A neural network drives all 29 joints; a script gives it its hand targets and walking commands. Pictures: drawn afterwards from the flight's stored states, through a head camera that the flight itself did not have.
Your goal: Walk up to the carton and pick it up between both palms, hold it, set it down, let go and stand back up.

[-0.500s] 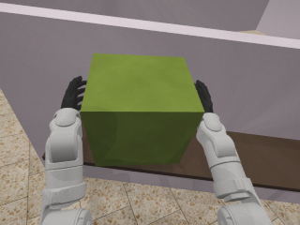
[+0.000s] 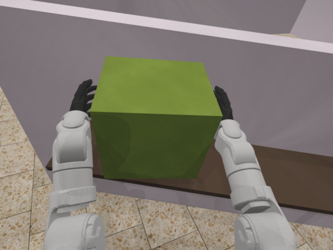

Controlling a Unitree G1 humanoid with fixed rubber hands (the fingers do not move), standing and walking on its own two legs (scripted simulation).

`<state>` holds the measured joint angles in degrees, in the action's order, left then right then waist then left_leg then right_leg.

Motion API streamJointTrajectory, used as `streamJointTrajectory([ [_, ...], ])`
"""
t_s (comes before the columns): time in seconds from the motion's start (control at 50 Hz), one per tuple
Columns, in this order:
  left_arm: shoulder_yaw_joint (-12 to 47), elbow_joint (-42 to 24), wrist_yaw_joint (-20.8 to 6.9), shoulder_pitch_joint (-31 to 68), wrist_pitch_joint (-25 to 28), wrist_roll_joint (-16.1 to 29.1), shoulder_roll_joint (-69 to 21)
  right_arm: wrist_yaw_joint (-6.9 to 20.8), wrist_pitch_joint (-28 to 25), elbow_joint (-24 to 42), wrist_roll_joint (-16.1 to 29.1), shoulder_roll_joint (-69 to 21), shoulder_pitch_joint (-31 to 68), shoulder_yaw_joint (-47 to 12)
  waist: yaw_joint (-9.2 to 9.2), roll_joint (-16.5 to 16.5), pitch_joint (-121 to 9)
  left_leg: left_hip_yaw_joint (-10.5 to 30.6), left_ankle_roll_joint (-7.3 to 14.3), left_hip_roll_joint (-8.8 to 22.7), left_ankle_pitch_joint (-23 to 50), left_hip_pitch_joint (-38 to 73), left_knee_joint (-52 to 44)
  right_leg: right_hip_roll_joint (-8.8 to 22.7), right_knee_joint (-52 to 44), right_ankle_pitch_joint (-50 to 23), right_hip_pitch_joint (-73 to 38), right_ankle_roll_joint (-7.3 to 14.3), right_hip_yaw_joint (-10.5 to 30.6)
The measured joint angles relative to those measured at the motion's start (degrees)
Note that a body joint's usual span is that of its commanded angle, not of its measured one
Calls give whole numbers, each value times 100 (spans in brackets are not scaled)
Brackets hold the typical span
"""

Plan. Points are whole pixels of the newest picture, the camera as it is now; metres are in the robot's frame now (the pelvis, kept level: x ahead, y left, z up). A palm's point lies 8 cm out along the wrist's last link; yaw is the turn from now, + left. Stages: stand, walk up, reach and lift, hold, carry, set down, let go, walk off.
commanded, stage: hold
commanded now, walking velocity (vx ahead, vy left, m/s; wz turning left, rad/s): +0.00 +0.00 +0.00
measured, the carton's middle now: (153, 120) +0.39 +0.02 +0.13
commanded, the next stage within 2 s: set down in 1.10 s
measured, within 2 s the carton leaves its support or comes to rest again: neither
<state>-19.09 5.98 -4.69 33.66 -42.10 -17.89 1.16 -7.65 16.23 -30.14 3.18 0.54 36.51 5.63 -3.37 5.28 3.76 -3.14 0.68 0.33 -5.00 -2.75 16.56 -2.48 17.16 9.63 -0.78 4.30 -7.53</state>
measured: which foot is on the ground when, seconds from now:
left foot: down 0.00-1.00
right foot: down 0.00-1.00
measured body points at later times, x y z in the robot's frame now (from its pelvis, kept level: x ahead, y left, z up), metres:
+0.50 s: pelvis +0.01 +0.01 +0.00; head -0.02 +0.04 +0.45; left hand +0.36 +0.19 +0.17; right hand +0.36 -0.14 +0.16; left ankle +0.06 +0.12 -0.75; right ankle +0.02 -0.06 -0.75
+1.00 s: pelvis +0.01 +0.02 +0.00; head -0.02 +0.05 +0.45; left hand +0.38 +0.20 +0.17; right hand +0.38 -0.13 +0.17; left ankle +0.06 +0.12 -0.75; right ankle +0.02 -0.06 -0.75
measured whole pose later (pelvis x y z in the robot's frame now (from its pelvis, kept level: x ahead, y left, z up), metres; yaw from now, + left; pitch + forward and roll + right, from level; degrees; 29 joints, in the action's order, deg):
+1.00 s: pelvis +0.01 +0.02 +0.00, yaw +0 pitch -9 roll +0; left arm -17.8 0.7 -4.2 29.6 -41.9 -17.2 0.6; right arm -8.6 15.6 -26.6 7.3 1.6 33.9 3.0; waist -4.5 4.3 4.4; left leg -3.9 1.9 -0.5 -7.2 -1.5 17.9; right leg -1.7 16.0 10.0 -3.0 2.7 -6.7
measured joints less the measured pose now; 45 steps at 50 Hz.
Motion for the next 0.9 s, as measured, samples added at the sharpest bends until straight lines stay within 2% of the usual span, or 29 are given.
streamJointTrajectory([
  [0.22, 167, -626, -33, -550, 38, 100, 64, -222, -58, 517, 405, 50, -404, -426, -103, 82, 32, 55, -35, -17, -170, 181, 75, 7, -49, 114, -256, -13, -40],
  [0.48, 313, -1238, -14, -946, -101, 180, -42, -332, 86, 1248, 571, 167, -906, -663, -135, -164, 115, -48, 43, -39, -210, 151, 123, 39, -71, 69, -229, -85, 60],
  [0.6, 340, -1055, 67, -752, -148, 174, -88, -193, 136, 1128, 412, 162, -806, -471, -47, -158, 47, -100, 69, -50, -152, 124, 72, 55, -28, 44, -143, -91, 108],
  [0.72, 59, -363, 49, -208, -75, 121, -61, -51, 110, 429, 152, 11, -242, -87, 53, -114, -44, -175, 108, -49, -52, 19, -35, 56, -1, -10, 48, -95, 176],
  [0.9, 31, -298, 41, -131, 6, 70, -12, -51, -35, 177, 235, 42, -30, -98, -32, -99, 10, -107, 116, -70, -118, 61, 27, 70, -100, -10, -94, -132, 114],
])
